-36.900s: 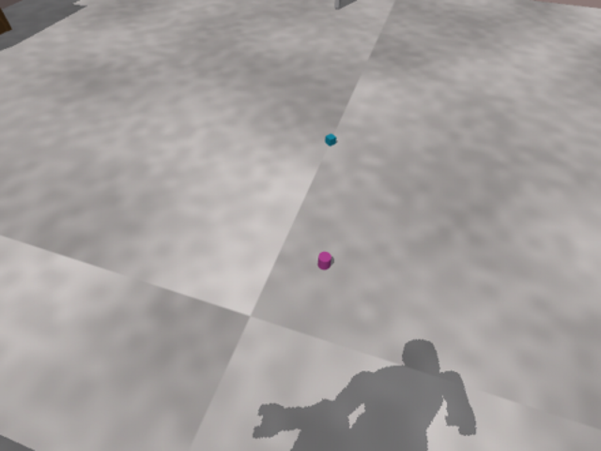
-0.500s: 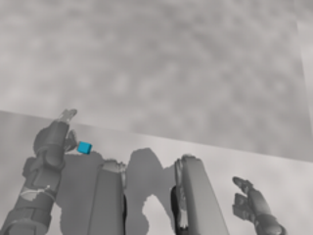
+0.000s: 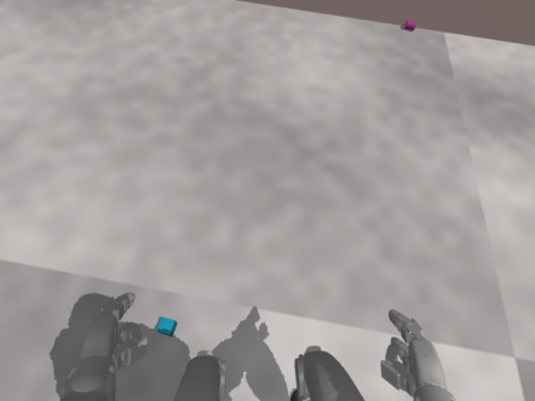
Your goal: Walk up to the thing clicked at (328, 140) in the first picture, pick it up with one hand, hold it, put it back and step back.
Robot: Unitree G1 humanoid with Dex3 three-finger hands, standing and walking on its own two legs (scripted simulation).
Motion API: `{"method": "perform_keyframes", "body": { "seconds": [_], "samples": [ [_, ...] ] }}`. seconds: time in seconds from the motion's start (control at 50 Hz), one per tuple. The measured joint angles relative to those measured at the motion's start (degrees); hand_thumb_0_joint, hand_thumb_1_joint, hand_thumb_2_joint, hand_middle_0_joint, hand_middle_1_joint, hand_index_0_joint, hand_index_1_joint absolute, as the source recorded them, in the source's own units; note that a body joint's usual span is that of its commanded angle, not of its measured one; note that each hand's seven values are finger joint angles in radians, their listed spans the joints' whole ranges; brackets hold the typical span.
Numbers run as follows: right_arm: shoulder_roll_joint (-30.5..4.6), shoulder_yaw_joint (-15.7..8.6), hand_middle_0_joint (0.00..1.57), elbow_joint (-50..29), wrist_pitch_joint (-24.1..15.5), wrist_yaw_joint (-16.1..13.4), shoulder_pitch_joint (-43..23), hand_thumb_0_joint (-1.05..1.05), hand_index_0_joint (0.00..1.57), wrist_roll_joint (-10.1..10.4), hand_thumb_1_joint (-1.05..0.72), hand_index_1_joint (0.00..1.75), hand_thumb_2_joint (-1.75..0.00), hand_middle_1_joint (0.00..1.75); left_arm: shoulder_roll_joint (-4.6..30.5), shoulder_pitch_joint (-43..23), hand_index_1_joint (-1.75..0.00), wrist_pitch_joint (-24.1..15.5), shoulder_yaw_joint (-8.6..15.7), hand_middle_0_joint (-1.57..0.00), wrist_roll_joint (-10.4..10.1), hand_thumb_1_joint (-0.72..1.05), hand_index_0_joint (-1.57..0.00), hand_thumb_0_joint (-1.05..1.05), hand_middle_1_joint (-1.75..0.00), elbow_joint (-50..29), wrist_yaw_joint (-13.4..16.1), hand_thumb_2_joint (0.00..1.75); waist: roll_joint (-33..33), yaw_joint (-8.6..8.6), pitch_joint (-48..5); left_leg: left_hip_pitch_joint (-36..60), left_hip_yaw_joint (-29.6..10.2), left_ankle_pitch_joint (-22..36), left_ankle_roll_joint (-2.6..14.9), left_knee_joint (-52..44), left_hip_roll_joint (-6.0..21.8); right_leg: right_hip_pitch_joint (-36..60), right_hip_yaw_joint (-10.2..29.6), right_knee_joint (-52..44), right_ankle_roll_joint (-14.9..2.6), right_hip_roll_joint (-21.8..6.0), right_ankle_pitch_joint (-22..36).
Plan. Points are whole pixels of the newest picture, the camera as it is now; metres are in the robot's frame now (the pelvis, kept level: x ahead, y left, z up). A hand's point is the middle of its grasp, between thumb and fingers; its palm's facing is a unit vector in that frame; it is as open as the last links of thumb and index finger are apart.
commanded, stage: home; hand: left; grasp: from above
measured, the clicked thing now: (167, 326) +0.36 +0.26 -0.64
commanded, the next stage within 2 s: none
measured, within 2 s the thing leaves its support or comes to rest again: neither
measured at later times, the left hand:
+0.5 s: hand (111, 371) +0.18 +0.19 +0.01, palm faces +0.07 -0.98 -0.19, open 7.5 cm
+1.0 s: hand (118, 365) +0.19 +0.18 +0.01, palm faces +0.06 -0.98 -0.19, open 7.9 cm
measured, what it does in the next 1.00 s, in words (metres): rises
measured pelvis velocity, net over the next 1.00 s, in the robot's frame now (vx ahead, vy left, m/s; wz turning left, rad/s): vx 0.03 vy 0.00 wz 0.02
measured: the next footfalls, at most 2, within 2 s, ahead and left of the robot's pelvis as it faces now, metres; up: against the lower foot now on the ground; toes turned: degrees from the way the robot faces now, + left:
none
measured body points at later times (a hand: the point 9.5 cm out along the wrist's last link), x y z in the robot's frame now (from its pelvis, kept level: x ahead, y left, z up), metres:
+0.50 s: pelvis +0.03 +0.01 +0.06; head +0.04 +0.01 +0.51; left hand +0.17 +0.24 +0.02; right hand +0.20 -0.23 +0.00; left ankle +0.03 +0.13 -0.62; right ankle +0.03 -0.14 -0.62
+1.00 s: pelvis +0.03 +0.00 +0.06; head +0.05 +0.01 +0.51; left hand +0.18 +0.23 +0.02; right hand +0.19 -0.24 -0.01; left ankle +0.03 +0.13 -0.62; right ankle +0.03 -0.14 -0.62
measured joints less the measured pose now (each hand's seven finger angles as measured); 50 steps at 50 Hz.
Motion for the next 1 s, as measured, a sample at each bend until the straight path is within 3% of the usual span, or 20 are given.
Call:
{"method": "perform_keyframes", "body": {
  "seconds": [0.2,0.32,0.58,1.0],
  "samples": [
    [-1.2,-1.1,0.2,-1.4,-2.0,-2.4,5.5,0.01,0.21,-0.5,-0.91,0.3,-0.9,0.3,-0.3,12.4,-0.3,3.1,-0.8,-0.2,-1.2,0.91,-0.2,0.01,-0.3,-10.8,-1.1,0.9,1.0,0.42,-0.1,16.3,0.8,2.8,0.6,-12.8,0.2,16.6,0.3,-13.7,0.48,0.1,3.4],
    [-1.4,-1.3,0.2,-2.1,-3.7,-2.7,5.3,0.01,0.21,-1.0,-0.91,0.3,-0.9,0.3,-0.1,16.0,-0.3,4.3,-1.0,-0.2,-1.1,0.91,-0.2,0.01,-0.3,-13.9,-2.5,0.9,1.2,1.25,-0.1,20.8,0.9,3.6,0.82,-16.0,0.0,21.3,0.3,-17.1,0.7,-0.2,4.2],
    [-1.2,-0.9,0.2,-1.6,-6.3,-2.3,3.0,0.01,0.21,-1.9,-0.9,0.3,-0.9,0.3,-0.5,14.9,-0.29,4.4,-1.2,-0.2,-0.3,0.86,-0.2,0.01,-0.29,-12.6,-4.2,0.87,0.6,2.48,1.5,22.5,0.6,3.9,0.6,-16.4,-0.3,22.8,-0.1,-16.9,0.51,-0.5,4.0],
    [-1.4,-1.5,0.2,0.0,-6.3,-2.5,4.7,0.01,0.21,-1.8,-0.9,0.3,-0.9,0.3,-0.4,15.1,-0.29,3.9,-1.1,-0.19,-0.5,0.81,-0.19,0.01,-0.28,-13.0,-4.2,0.84,0.8,2.03,1.7,22.3,0.9,3.5,0.3,-16.3,0.0,22.3,0.3,-16.4,0.24,-0.2,3.6]
  ]
}}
